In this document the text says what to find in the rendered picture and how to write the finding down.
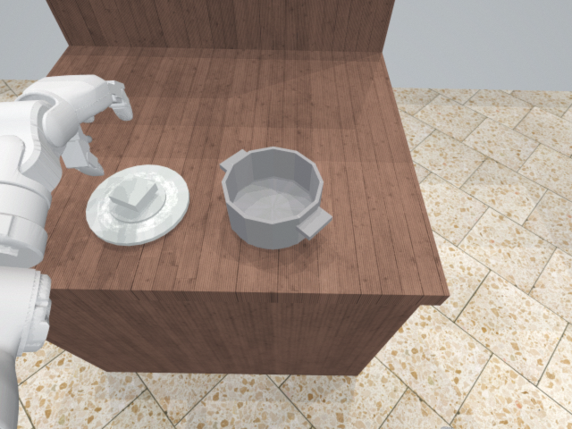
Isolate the table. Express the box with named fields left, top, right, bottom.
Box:
left=31, top=0, right=450, bottom=376

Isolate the knob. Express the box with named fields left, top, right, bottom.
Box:
left=108, top=173, right=158, bottom=213

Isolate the robot left forearm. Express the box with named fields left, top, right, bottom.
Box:
left=0, top=89, right=79, bottom=268

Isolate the pot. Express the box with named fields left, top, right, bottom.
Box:
left=220, top=147, right=332, bottom=249

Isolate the left robot upper arm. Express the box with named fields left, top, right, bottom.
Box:
left=0, top=266, right=52, bottom=429

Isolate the left robot hand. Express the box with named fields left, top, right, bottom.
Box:
left=22, top=75, right=133, bottom=176

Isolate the lid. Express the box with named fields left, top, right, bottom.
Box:
left=86, top=164, right=189, bottom=246

